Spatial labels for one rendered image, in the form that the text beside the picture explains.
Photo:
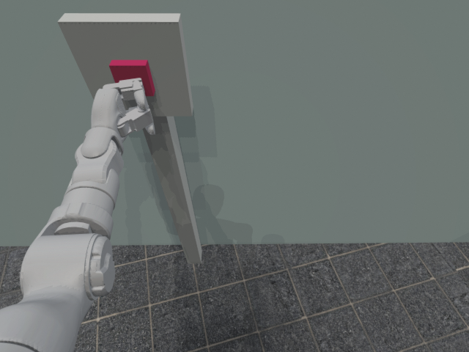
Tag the left robot upper arm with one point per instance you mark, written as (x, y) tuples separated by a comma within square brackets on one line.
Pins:
[(62, 277)]

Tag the robot left forearm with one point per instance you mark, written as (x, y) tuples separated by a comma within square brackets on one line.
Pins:
[(91, 196)]

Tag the panel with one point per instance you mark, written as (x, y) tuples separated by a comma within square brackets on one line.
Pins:
[(97, 38)]

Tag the robot left hand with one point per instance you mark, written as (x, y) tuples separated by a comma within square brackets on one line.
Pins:
[(108, 110)]

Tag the button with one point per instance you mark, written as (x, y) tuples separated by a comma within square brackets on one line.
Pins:
[(128, 69)]

